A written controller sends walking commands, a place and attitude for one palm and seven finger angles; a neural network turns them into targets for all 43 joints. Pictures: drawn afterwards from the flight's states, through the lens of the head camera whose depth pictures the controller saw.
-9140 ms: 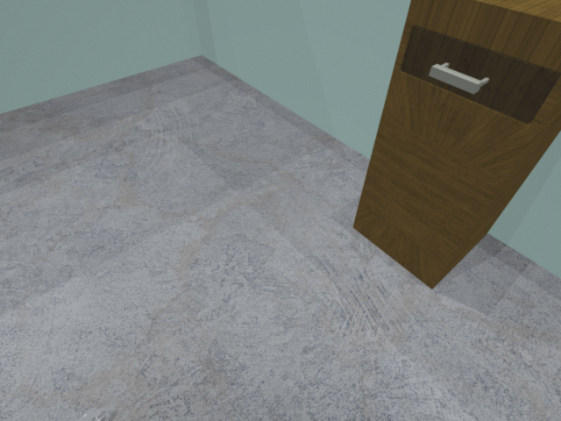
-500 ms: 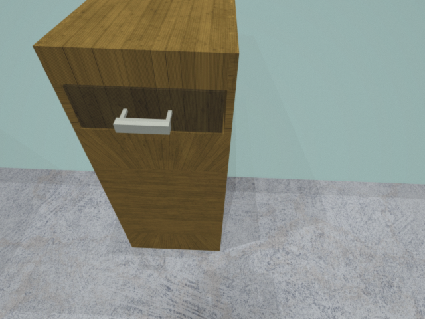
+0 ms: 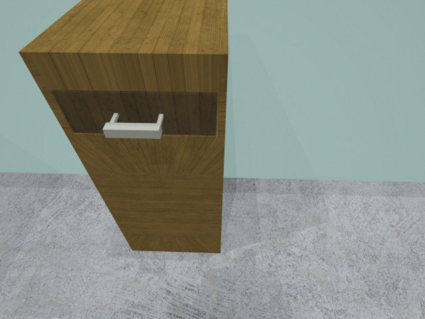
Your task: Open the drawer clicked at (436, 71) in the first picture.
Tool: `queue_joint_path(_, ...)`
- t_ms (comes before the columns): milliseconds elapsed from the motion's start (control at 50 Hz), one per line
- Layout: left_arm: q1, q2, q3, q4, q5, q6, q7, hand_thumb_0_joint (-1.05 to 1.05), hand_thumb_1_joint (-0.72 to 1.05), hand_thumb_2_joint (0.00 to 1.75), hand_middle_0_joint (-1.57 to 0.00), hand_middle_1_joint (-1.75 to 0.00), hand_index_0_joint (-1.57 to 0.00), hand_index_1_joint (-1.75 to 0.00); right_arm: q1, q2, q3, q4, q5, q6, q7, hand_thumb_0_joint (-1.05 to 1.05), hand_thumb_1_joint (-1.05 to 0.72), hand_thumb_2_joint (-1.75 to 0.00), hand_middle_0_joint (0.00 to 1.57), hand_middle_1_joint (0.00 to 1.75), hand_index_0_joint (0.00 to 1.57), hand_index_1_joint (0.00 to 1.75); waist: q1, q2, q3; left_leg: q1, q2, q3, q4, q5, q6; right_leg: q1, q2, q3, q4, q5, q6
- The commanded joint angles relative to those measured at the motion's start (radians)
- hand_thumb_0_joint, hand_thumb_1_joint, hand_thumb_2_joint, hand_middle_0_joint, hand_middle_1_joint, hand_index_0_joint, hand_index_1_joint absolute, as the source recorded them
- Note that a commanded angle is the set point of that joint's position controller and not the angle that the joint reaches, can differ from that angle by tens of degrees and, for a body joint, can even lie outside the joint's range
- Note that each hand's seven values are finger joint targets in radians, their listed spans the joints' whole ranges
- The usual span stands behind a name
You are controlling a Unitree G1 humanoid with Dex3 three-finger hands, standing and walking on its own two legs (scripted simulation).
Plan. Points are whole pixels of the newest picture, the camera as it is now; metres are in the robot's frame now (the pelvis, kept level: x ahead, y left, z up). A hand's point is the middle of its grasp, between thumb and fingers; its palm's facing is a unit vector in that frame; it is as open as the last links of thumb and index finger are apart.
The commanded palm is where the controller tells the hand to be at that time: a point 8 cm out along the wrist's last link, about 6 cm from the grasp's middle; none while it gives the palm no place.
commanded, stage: raise the hand with hooked fingers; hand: left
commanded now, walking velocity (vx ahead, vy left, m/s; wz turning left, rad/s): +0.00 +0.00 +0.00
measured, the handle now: (135, 124) +0.52 +0.24 +0.08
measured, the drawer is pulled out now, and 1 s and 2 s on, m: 0.00 0.00 0.00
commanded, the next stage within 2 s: move the hooked fingers above the handle in 1.80 s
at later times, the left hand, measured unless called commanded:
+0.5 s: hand (94, 286) +0.17 +0.23 -0.01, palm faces +0.05 -0.10 -0.99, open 9.6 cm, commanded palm +0.17 +0.21 +0.06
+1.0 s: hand (89, 201) +0.27 +0.24 +0.10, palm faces +0.17 -0.10 -0.98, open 12.6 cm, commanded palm +0.24 +0.23 +0.16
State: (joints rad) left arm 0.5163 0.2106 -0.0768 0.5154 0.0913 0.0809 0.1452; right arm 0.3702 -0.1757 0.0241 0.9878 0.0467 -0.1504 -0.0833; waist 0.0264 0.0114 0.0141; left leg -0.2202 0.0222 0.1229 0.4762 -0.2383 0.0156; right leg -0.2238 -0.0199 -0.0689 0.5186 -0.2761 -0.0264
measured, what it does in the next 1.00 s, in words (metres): stands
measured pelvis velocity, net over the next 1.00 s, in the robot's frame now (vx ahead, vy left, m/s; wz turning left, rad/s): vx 0.02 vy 0.00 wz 0.00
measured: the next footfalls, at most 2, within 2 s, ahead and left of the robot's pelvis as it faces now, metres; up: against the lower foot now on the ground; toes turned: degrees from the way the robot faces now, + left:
none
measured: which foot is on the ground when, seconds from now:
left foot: down 0.00-1.00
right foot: down 0.00-1.00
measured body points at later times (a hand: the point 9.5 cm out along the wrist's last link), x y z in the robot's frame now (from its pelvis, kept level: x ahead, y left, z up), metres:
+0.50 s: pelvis +0.01 -0.03 -0.03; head +0.03 -0.05 +0.42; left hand +0.16 +0.23 +0.05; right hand +0.29 -0.22 -0.09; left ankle +0.01 +0.11 -0.74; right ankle +0.00 -0.10 -0.74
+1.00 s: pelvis +0.02 +0.00 +0.00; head +0.03 -0.04 +0.45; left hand +0.26 +0.24 +0.16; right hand +0.22 -0.24 -0.12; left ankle +0.01 +0.11 -0.74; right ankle +0.00 -0.10 -0.74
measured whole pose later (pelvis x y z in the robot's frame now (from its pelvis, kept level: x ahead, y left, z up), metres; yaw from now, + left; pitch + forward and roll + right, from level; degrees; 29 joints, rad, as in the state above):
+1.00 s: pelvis +0.02 +0.00 +0.00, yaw +0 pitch +1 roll +1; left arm 0.19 0.46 0.00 -0.21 0.88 0.08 0.16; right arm 0.12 -0.29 -0.03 0.65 0.01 0.11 -0.02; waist 0.08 0.09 -0.02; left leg -0.25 0.00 0.06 0.50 -0.27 0.01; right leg -0.25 -0.02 -0.06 0.55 -0.32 -0.02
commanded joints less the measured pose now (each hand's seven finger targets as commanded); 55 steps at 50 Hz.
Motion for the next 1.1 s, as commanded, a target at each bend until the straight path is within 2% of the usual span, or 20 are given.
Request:
queue_joint_path(0, -0.178, 0.021, -0.101, -0.687, 0.13, -0.03, 0.112, 0.0, 0.76, 0.84, -0.21, -0.39, -0.21, -0.39, -0.212, -0.158, -0.048, -0.321, 0.039, -0.201, -0.038, 0.0, -0.9, -0.9, 0.2, 0.3, 0.2, 0.3, -0.04, 0.024, -0.049, -0.025, 0.018, -0.128, -0.103, -0.163, 0.022, -0.147, 0.012, 0.03, -0.038, -0.085, -0.006)
queue_joint_path(20, -0.17, 0.037, -0.131, -0.686, 0.213, -0.039, 0.135, 0.0, 0.74, 0.83, -0.21, -0.4, -0.21, -0.4, -0.229, -0.179, -0.04, -0.34, 0.012, -0.212, -0.033, 0.0, -0.9, -0.9, 0.2, 0.3, 0.2, 0.3, -0.056, -0.036, 0.021, -0.068, 0.001, -0.135, -0.062, -0.158, 0.029, -0.218, 0.014, 0.038, -0.043, -0.124, -0.007)
queue_joint_path(60, -0.181, 0.049, -0.155, -0.638, 0.403, -0.029, 0.177, 0.0, 0.69, 0.81, -0.22, -0.43, -0.22, -0.43, -0.222, -0.197, -0.054, -0.4, -0.03, -0.186, -0.008, 0.0, -0.9, -0.9, 0.2, 0.3, 0.2, 0.3, -0.065, -0.156, 0.037, -0.116, -0.032, -0.139, 0.02, -0.106, 0.029, -0.306, 0.02, 0.051, -0.029, -0.184, -0.011)
queue_joint_path(80, -0.095, 0.073, -0.102, -0.572, 0.501, -0.022, 0.203, 0.0, 0.67, 0.8, -0.22, -0.45, -0.22, -0.45, -0.239, -0.203, -0.075, -0.432, -0.054, -0.157, 0.007, 0.0, -0.9, -0.9, 0.2, 0.3, 0.2, 0.3, -0.026, -0.184, 0.005, -0.137, -0.045, -0.131, 0.052, -0.078, 0.02, -0.302, 0.02, 0.053, -0.027, -0.218, -0.013)
queue_joint_path(120, 0.153, 0.038, -0.104, -0.485, 0.649, -0.015, 0.222, 0.0, 0.62, 0.78, -0.22, -0.48, -0.22, -0.48, -0.294, -0.203, -0.089, -0.497, -0.081, -0.078, 0.044, 0.0, -0.9, -0.9, 0.2, 0.3, 0.2, 0.3, 0.044, -0.266, 0.006, -0.188, -0.051, -0.113, 0.075, -0.019, 0.01, -0.27, 0.024, 0.078, -0.024, -0.18, -0.022)
queue_joint_path(140, 0.257, 0.081, -0.041, -0.442, 0.71, -0.024, 0.219, 0.0, 0.6, 0.77, -0.22, -0.5, -0.22, -0.5, -0.303, -0.196, -0.097, -0.499, -0.077, -0.026, 0.067, 0.0, -0.9, -0.9, 0.2, 0.3, 0.2, 0.3, 0.1, -0.288, -0.021, -0.229, -0.05, -0.104, 0.074, 0.038, 0.002, -0.209, 0.021, 0.11, -0.005, -0.08, -0.029)
queue_joint_path(160, 0.249, 0.095, -0.036, -0.479, 0.763, -0.038, 0.214, 0.0, 0.57, 0.76, -0.22, -0.51, -0.22, -0.51, -0.331, -0.192, -0.087, -0.515, -0.078, 0.03, 0.089, 0.0, -0.9, -0.9, 0.2, 0.3, 0.2, 0.3, 0.114, -0.294, -0.044, -0.257, -0.05, -0.09, 0.079, 0.081, -0.005, -0.172, 0.017, 0.116, 0.041, 0.035, -0.035)
queue_joint_path(220, 0.185, 0.201, 0.063, -0.628, 0.875, -0.078, 0.227, 0.0, 0.5, 0.73, -0.23, -0.55, -0.23, -0.55, -0.392, -0.168, -0.083, -0.581, -0.082, 0.127, 0.128, 0.0, -0.9, -0.9, 0.2, 0.3, 0.2, 0.3, 0.148, -0.237, -0.156, -0.284, -0.052, -0.058, 0.114, 0.148, -0.004, -0.098, 0.01, 0.149, 0.116, 0.243, -0.035)
queue_joint_path(240, 0.164, 0.254, 0.112, -0.686, 0.898, -0.09, 0.243, 0.0, 0.48, 0.72, -0.23, -0.57, -0.23, -0.57, -0.403, -0.163, -0.08, -0.588, -0.084, 0.148, 0.135, 0.0, -0.9, -0.9, 0.2, 0.3, 0.2, 0.3, 0.161, -0.164, -0.176, -0.279, -0.058, -0.057, 0.121, 0.158, -0.004, -0.074, 0.01, 0.171, 0.124, 0.269, -0.037)
queue_joint_path(300, -0.018, 0.284, 0.122, -0.881, 0.952, -0.09, 0.304, 0.0, 0.41, 0.69, -0.24, -0.62, -0.24, -0.62, -0.403, -0.15, -0.085, -0.628, -0.098, 0.18, 0.139, 0.0, -0.9, -0.9, 0.2, 0.3, 0.2, 0.3, 0.126, 0.109, -0.322, -0.125, -0.064, -0.056, 0.171, 0.207, 0.001, -0.151, 0.031, 0.209, 0.147, 0.259, -0.057)
queue_joint_path(360, -0.242, 0.322, 0.135, -1.012, 0.961, -0.096, 0.347, 0.0, 0.34, 0.66, -0.24, -0.66, -0.24, -0.66, -0.397, -0.151, -0.087, -0.609, -0.121, 0.187, 0.126, 0.0, -0.9, -0.9, 0.2, 0.3, 0.2, 0.3, 0.052, 0.143, -0.355, -0.016, -0.06, -0.094, 0.246, 0.185, 0.013, -0.279, 0.027, 0.24, 0.111, 0.154, -0.052)
queue_joint_path(420, -0.351, 0.305, 0.107, -0.984, 0.931, -0.134, 0.335, 0.0, 0.27, 0.63, -0.25, -0.7, -0.25, -0.7, -0.396, -0.155, -0.084, -0.587, -0.128, 0.164, 0.115, 0.0, -0.9, -0.9, 0.2, 0.3, 0.2, 0.3, -0.003, 0.086, -0.284, -0.007, -0.062, -0.103, 0.279, 0.132, 0.028, -0.341, 0.015, 0.215, 0.076, 0.098, -0.034)
queue_joint_path(440, -0.383, 0.28, 0.084, -0.975, 0.914, -0.143, 0.321, 0.0, 0.25, 0.62, -0.25, -0.72, -0.25, -0.72, -0.396, -0.152, -0.082, -0.579, -0.129, 0.158, 0.112, 0.0, -0.9, -0.9, 0.2, 0.3, 0.2, 0.3, -0.022, 0.026, -0.254, -0.018, -0.063, -0.114, 0.283, 0.12, 0.032, -0.348, 0.017, 0.214, 0.066, 0.095, -0.028)
queue_joint_path(500, -0.317, 0.267, 0.065, -0.878, 0.882, -0.138, 0.253, 0.0, 0.18, 0.59, -0.25, -0.76, -0.25, -0.76, -0.413, -0.154, -0.074, -0.577, -0.125, 0.162, 0.106, 0.0, -0.9, -0.9, 0.2, 0.3, 0.2, 0.3, -0.001, -0.081, -0.209, -0.085, -0.065, -0.102, 0.237, 0.106, 0.036, -0.251, 0.008, 0.177, 0.052, 0.187, -0.004)
queue_joint_path(540, -0.195, 0.265, 0.076, -0.813, 0.861, -0.075, 0.186, 0.0, 0.13, 0.57, -0.25, -0.8, -0.25, -0.8, -0.431, -0.152, -0.07, -0.581, -0.103, 0.186, 0.105, 0.0, -0.9, -0.9, 0.2, 0.3, 0.2, 0.3, 0.043, -0.093, -0.23, -0.117, -0.062, -0.089, 0.185, 0.142, 0.031, -0.125, 0.007, 0.164, 0.052, 0.311, 0.004)
queue_joint_path(640, -0.123, 0.42, 0.207, -0.82, 0.847, 0.007, 0.089, 0.0, 0.01, 0.52, -0.26, -0.87, -0.26, -0.87, -0.446, -0.152, -0.031, -0.589, -0.068, 0.218, 0.097, 0.0, -0.9, -0.9, 0.2, 0.3, 0.2, 0.3, 0.105, -0.124, -0.238, -0.141, -0.06, -0.07, 0.087, 0.202, 0.013, 0.103, -0.005, 0.162, 0.058, 0.509, 0.023)
queue_joint_path(740, -0.321, 0.453, 0.241, -1.018, 0.843, -0.017, 0.1, 0.0, -0.1, 0.47, -0.27, -0.94, -0.27, -0.94, -0.454, -0.155, -0.038, -0.585, -0.074, 0.217, 0.083, 0.0, -0.9, -0.9, 0.2, 0.3, 0.2, 0.3, 0.093, 0.018, -0.3, -0.067, -0.061, -0.082, 0.056, 0.241, 0.015, 0.141, -0.009, 0.147, 0.024, 0.493, 0.012)
queue_joint_path(820, -0.376, 0.415, 0.222, -0.994, 0.805, -0.061, 0.108, 0.0, -0.2, 0.43, -0.28, -1.0, -0.28, -1.0, -0.423, -0.154, -0.06, -0.55, -0.067, 0.187, 0.071, 0.0, -0.9, -0.9, 0.2, 0.3, 0.2, 0.3, 0.068, 0.008, -0.261, -0.001, -0.06, -0.082, 0.045, 0.255, 0.022, 0.075, -0.004, 0.108, -0.011, 0.433, 0.014)
queue_joint_path(900, -0.459, 0.417, 0.192, -0.9, 0.798, -0.024, 0.067, 0.0, -0.29, 0.39, -0.29, -1.07, -0.29, -1.07, -0.424, -0.165, -0.066, -0.53, -0.046, 0.194, 0.069, 0.0, -0.9, -0.9, 0.2, 0.3, 0.2, 0.3, 0.06, -0.041, -0.2, 0.002, -0.057, -0.084, 0.001, 0.228, 0.02, 0.053, -0.001, 0.075, -0.044, 0.335, 0.016)
queue_joint_path(1080, -0.75, 0.518, 0.187, -0.924, 0.789, 0.036, -0.07, 0.0, -0.5, 0.3, -0.3, -1.2, -0.3, -1.2, -0.455, -0.171, -0.052, -0.524, -0.027, 0.219, 0.067, 0.0, -0.9, -0.9, 0.2, 0.3, 0.2, 0.3, 0.065, 0.071, -0.246, 0.115, -0.042, -0.113, -0.08, 0.309, 0.01, 0.123, 0.017, 0.045, -0.087, 0.268, 0.0)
